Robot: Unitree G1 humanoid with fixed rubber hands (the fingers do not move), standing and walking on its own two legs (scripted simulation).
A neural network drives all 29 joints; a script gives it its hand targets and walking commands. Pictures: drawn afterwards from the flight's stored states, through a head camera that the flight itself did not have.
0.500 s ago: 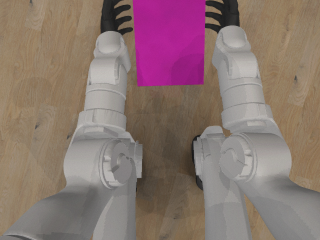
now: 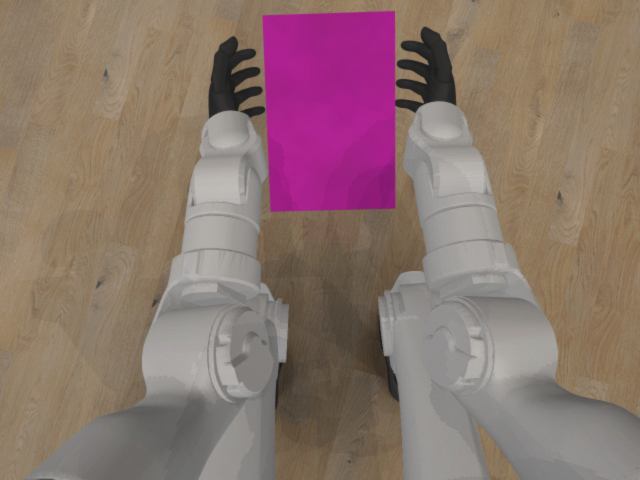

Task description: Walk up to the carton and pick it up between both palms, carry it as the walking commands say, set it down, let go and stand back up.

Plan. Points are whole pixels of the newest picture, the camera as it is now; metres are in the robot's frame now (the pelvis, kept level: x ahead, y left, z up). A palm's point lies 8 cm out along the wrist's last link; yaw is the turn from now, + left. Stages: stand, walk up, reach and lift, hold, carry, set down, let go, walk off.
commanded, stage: reach and lift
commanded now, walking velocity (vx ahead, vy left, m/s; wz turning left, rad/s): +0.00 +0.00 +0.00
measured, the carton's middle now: (329, 126) +0.52 -0.02 -0.16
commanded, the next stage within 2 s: none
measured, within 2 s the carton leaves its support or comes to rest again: neither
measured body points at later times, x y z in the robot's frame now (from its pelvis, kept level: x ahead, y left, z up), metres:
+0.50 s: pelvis +0.00 +0.00 +0.05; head +0.24 -0.02 +0.43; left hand +0.50 +0.09 +0.00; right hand +0.49 -0.14 +0.00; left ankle +0.10 +0.14 -0.43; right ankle +0.12 -0.14 -0.43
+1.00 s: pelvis +0.01 +0.00 +0.11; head +0.21 -0.02 +0.51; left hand +0.48 +0.09 +0.07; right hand +0.47 -0.13 +0.07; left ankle +0.10 +0.14 -0.43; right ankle +0.12 -0.14 -0.43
